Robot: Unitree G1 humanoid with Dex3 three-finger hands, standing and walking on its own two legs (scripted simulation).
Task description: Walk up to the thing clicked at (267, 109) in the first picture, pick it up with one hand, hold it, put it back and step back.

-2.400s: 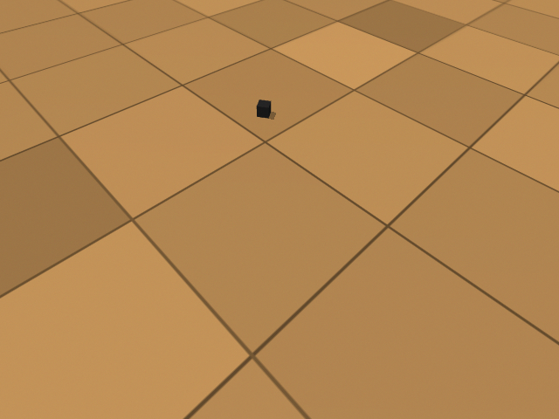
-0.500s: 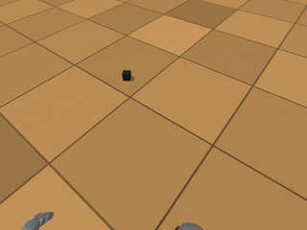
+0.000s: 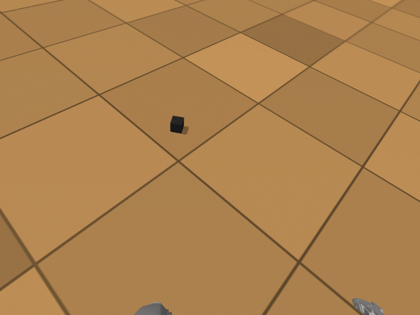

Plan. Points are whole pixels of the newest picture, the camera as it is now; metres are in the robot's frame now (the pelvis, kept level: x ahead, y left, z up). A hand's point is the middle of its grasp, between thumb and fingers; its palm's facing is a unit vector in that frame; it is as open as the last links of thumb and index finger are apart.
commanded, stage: walk up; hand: left
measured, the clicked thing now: (177, 124) +1.31 +0.17 -0.71
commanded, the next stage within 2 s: none
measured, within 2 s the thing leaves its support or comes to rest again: neither
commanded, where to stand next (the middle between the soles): +0.90 -0.03 m, yaw +1 degrees
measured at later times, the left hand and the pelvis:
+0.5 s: hand (125, 203) +0.38 +0.21 -0.10, palm faces -0.06 -0.92 -0.40, open 7.4 cm; pelvis +0.25 -0.06 +0.01, yaw -1 degrees
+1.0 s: hand (123, 185) +0.46 +0.23 -0.15, palm faces +0.03 -0.94 -0.35, open 7.4 cm; pelvis +0.45 -0.04 +0.01, yaw +2 degrees
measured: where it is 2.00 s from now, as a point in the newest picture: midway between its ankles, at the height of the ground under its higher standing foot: (206, 201)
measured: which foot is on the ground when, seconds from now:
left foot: down 0.00-0.44, up 0.46-0.90, down 0.92-1.00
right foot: up 0.00-0.38, down 0.40-0.96, up 0.98-1.00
